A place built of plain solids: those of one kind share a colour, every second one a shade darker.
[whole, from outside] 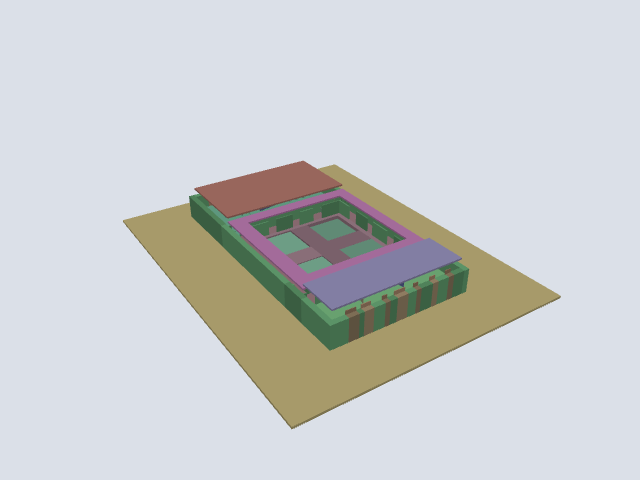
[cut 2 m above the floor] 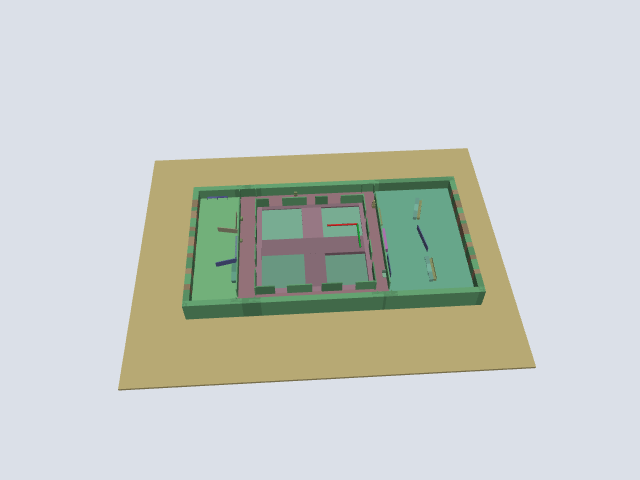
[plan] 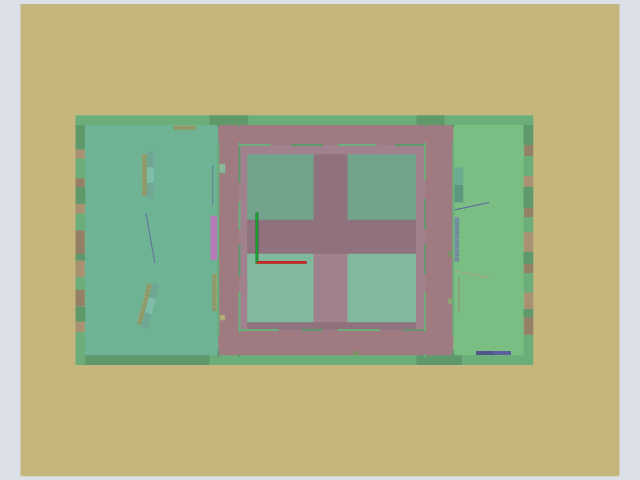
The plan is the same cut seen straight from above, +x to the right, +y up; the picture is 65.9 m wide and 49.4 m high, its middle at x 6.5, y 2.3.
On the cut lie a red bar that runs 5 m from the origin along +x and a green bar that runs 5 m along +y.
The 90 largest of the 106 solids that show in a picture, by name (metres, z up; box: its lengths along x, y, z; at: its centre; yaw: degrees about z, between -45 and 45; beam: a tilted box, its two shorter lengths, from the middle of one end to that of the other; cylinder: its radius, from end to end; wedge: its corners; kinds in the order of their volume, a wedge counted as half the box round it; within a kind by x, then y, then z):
{
 "ground_under_all_1": {"box": [61.66, 48.61, 0.4], "at": [6.5, 2.28, -1.86]},
 "wall_1": {"box": [1.0, 3.39, 4.31], "at": [-18.17, -8.88, 0.45]},
 "wall_2": {"box": [1.0, 1.55, 4.31], "at": [-18.17, -5.3, 0.45]},
 "wall_3": {"box": [1.0, 1.33, 4.31], "at": [-18.17, -2.17, 0.45]},
 "wall_4": {"box": [1.0, 0.68, 4.31], "at": [-18.17, 0.54, 0.45]},
 "wall_5": {"box": [1.0, 1.74, 4.31], "at": [-18.17, 4.15, 0.45]},
 "wall_6": {"box": [1.0, 1.73, 4.31], "at": [-18.17, 6.88, 0.45]},
 "wall_7": {"box": [1.0, 2.05, 4.31], "at": [-18.17, 9.68, 0.45]},
 "wall_8": {"box": [1.0, 3.53, 4.31], "at": [-18.17, 13.37, 0.45]},
 "wall_9": {"box": [15.6, 1.0, 4.31], "at": [-10.88, -10.07, 0.45]},
 "wall_10": {"box": [15.6, 1.0, 4.31], "at": [-10.88, 14.63, 0.45]},
 "wall_11": {"box": [0.2, 19.98, 4.31], "at": [-3.98, 2.42, 0.45]},
 "wall_12": {"box": [4.0, 1.0, 4.31], "at": [-2.88, -10.07, 0.45]},
 "wall_13": {"box": [4.0, 1.0, 4.31], "at": [-2.88, 14.63, 0.45]},
 "wall_14": {"box": [0.2, 4.2, 4.31], "at": [-1.78, -5.12, 0.45]},
 "wall_15": {"box": [0.2, 4.05, 4.31], "at": [-1.78, -5.05, 0.45]},
 "wall_16": {"box": [0.2, 3.3, 4.31], "at": [-1.78, 0.23, 0.45]},
 "wall_17": {"box": [0.2, 2.9, 4.31], "at": [-1.78, 4.83, 0.45]},
 "wall_18": {"box": [0.2, 2.9, 4.31], "at": [-1.78, 4.83, 0.45]},
 "wall_19": {"box": [0.2, 4.0, 4.31], "at": [-1.78, 10.18, 0.45]},
 "wall_20": {"box": [0.2, 4.15, 4.31], "at": [-1.78, 10.26, 0.45]},
 "wall_21": {"box": [3.28, 0.2, 4.31], "at": [-0.24, 12.08, 0.45]},
 "wall_22": {"box": [4.15, 0.2, 4.31], "at": [0.2, -6.97, 0.45]},
 "wall_23": {"box": [3.27, 0.2, 4.31], "at": [5.18, 12.08, 0.45]},
 "wall_24": {"box": [2.25, 0.2, 4.31], "at": [5.7, -6.97, 0.45]},
 "wall_25": {"box": [20.9, 1.0, 4.31], "at": [7.77, -10.07, 0.45]},
 "wall_26": {"box": [20.9, 1.0, 4.31], "at": [7.77, 14.63, 0.45]},
 "wall_27": {"box": [4.0, 0.2, 4.31], "at": [10.32, 12.08, 0.45]},
 "wall_28": {"box": [4.38, 0.2, 4.31], "at": [10.51, -6.97, 0.45]},
 "wall_29": {"box": [3.2, 0.2, 4.31], "at": [15.82, 12.08, 0.45]},
 "wall_30": {"box": [2.38, 0.2, 4.31], "at": [16.23, -6.97, 0.45]},
 "wall_31": {"box": [0.2, 4.08, 4.31], "at": [17.32, -5.03, 0.45]},
 "wall_32": {"box": [0.2, 3.12, 4.31], "at": [17.32, 0.32, 0.45]},
 "wall_33": {"box": [0.2, 3.17, 4.31], "at": [17.32, 4.97, 0.45]},
 "wall_34": {"box": [0.2, 3.78, 4.31], "at": [17.32, 10.29, 0.45]},
 "wall_35": {"box": [0.2, 3.92, 4.31], "at": [17.32, 10.37, 0.45]},
 "wall_36": {"box": [4.7, 1.0, 4.31], "at": [18.77, -10.07, 0.45]},
 "wall_37": {"box": [4.7, 1.0, 4.31], "at": [18.77, 14.63, 0.45]},
 "wall_38": {"box": [0.2, 19.98, 4.31], "at": [20.22, 2.42, 0.45]},
 "wall_39": {"box": [9.13, 1.0, 4.31], "at": [23.89, -10.07, 0.45]},
 "wall_40": {"box": [9.13, 1.0, 4.31], "at": [23.89, 14.63, 0.45]},
 "wall_41": {"box": [1.0, 3.13, 4.31], "at": [27.95, -9.01, 0.45]},
 "wall_42": {"box": [1.0, 0.84, 4.31], "at": [27.95, -5.22, 0.45]},
 "wall_43": {"box": [1.0, 2.01, 4.31], "at": [27.95, -2.1, 0.45]},
 "wall_44": {"box": [1.0, 1.29, 4.31], "at": [27.95, 0.46, 0.45]},
 "wall_45": {"box": [1.0, 1.57, 4.31], "at": [27.95, 3.88, 0.45]},
 "wall_46": {"box": [1.0, 2.22, 4.31], "at": [27.95, 6.68, 0.45]},
 "wall_47": {"box": [1.0, 2.05, 4.31], "at": [27.95, 9.91, 0.45]},
 "wall_48": {"box": [1.0, 3.09, 4.31], "at": [27.95, 13.59, 0.45]},
 "floor_refectory_1": {"box": [13.79, 23.9, 1.71], "at": [-10.88, 2.28, -0.85]},
 "floor_corr_1": {"box": [2.2, 23.9, 1.71], "at": [-2.88, 2.28, -0.85]},
 "floor_corr_2": {"box": [19.1, 2.7, 1.71], "at": [7.77, -8.32, -0.85]},
 "floor_corr_3": {"box": [19.1, 2.15, 1.71], "at": [7.77, 13.15, -0.85]},
 "floor_corr_4": {"box": [2.9, 23.9, 1.71], "at": [18.77, 2.28, -0.85]},
 "floor_breakhall_1": {"box": [7.33, 23.9, 1.71], "at": [23.89, 2.28, -0.85]},
 "floor_gang_1": {"box": [0.8, 19.05, 1.71], "at": [-1.38, 2.56, -0.85]},
 "floor_gang_2": {"box": [3.5, 7.05, 1.71], "at": [7.57, -2.65, -0.85]},
 "floor_gang_3": {"box": [3.5, 6.75, 1.71], "at": [7.57, 7.75, -0.85]},
 "floor_gang_4": {"box": [17.35, 0.8, 1.71], "at": [7.7, -6.57, -0.85]},
 "floor_gang_5": {"box": [17.35, 3.5, 1.71], "at": [7.7, 2.63, -0.85]},
 "floor_gang_6": {"box": [17.35, 0.95, 1.71], "at": [7.7, 11.61, -0.85]},
 "floor_gang_7": {"box": [0.95, 19.05, 1.71], "at": [16.85, 2.56, -0.85]},
 "step_tier_1": {"box": [6.8, 7.05, 1.44], "at": [2.42, -2.65, -0.99]},
 "step_tier_2": {"box": [6.8, 6.75, 1.07], "at": [2.42, 7.75, -1.18]},
 "step_tier_3": {"box": [7.05, 7.05, 1.55], "at": [12.85, -2.65, -0.94]},
 "step_tier_4": {"box": [7.05, 6.75, 1.71], "at": [12.85, 7.75, -0.85]},
 "ceil_refectory_1": {"box": [13.79, 23.9, 0.3], "at": [-10.88, 2.28, 4.25]},
 "wall_mass_1": {"box": [0.85, 1.1, 4.31], "at": [-18.25, -6.63, 0.45]},
 "wall_mass_2": {"box": [0.85, 1.7, 4.31], "at": [-18.25, -3.68, 0.45]},
 "wall_mass_3": {"box": [0.85, 1.7, 4.31], "at": [-18.25, -0.65, 0.45]},
 "wall_mass_4": {"box": [0.85, 2.4, 4.31], "at": [-18.25, 2.08, 0.45]},
 "wall_mass_5": {"box": [0.85, 1.0, 4.31], "at": [-18.25, 5.52, 0.45]},
 "wall_mass_6": {"box": [0.85, 0.9, 4.31], "at": [-18.25, 8.2, 0.45]},
 "wall_mass_7": {"box": [0.85, 0.9, 4.31], "at": [-18.25, 11.15, 0.45]},
 "wall_mass_8": {"box": [0.85, 1.8, 4.31], "at": [28.03, -6.54, 0.45]},
 "wall_mass_9": {"box": [0.85, 1.7, 4.31], "at": [28.03, -3.95, 0.45]},
 "wall_mass_10": {"box": [0.85, 0.9, 4.31], "at": [28.03, -0.64, 0.45]},
 "wall_mass_11": {"box": [0.85, 2.0, 4.31], "at": [28.03, 2.1, 0.45]},
 "wall_mass_12": {"box": [0.85, 0.9, 4.31], "at": [28.03, 5.12, 0.45]},
 "wall_mass_13": {"box": [0.85, 1.1, 4.31], "at": [28.03, 8.34, 0.45]},
 "wall_mass_14": {"box": [0.85, 1.1, 4.31], "at": [28.03, 11.49, 0.45]},
 "ceil_corr_1": {"box": [2.2, 23.9, 0.3], "at": [-2.88, 2.28, 3.4]},
 "ceil_corr_2": {"box": [19.1, 2.7, 0.3], "at": [7.77, -8.32, 3.4]},
 "ceil_corr_3": {"box": [19.1, 2.15, 0.3], "at": [7.77, 13.15, 3.4]},
 "ceil_corr_4": {"box": [2.9, 23.9, 0.3], "at": [18.77, 2.28, 3.4]},
 "ceil_breakhall_1": {"box": [7.33, 23.9, 0.3], "at": [23.89, 2.28, 4.25]},
 "door_leaf_1": {"box": [0.12, 2.4, 4.98], "at": [-17.76, 2.08, 0.78]},
 "door_leaf_2": {"box": [0.12, 2.0, 4.98], "at": [27.54, 2.1, 0.78]},
 "rail_bars_ref_1": {"box": [0.12, 5.2, 2.81], "at": [-10.96, 2.51, -0.3], "yaw": 10.0},
 "rail_board_ref_1": {"box": [0.12, 4.11, 2.81], "at": [-4.54, 7.95, -0.3]}
}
